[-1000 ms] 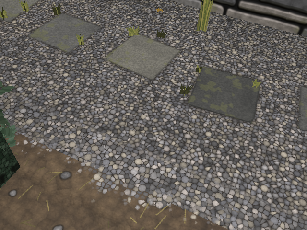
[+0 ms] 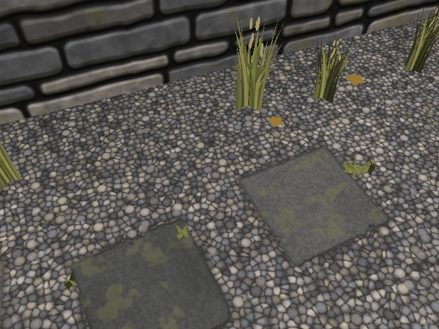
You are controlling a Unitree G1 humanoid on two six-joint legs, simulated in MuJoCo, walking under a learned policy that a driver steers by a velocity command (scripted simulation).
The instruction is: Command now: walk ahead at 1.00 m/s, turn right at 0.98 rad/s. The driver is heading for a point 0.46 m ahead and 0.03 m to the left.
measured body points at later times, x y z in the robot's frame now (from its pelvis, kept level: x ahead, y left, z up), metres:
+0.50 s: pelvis +0.42 -0.05 +0.01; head +0.47 -0.07 +0.45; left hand +0.54 +0.20 -0.11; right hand +0.51 -0.34 -0.10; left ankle +0.52 +0.10 -0.65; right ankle +0.39 -0.09 -0.73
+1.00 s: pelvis +0.63 -0.08 -0.01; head +0.65 -0.10 +0.44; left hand +0.80 +0.16 -0.13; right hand +0.70 -0.34 -0.13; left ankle +0.75 +0.00 -0.73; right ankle +0.62 -0.23 -0.74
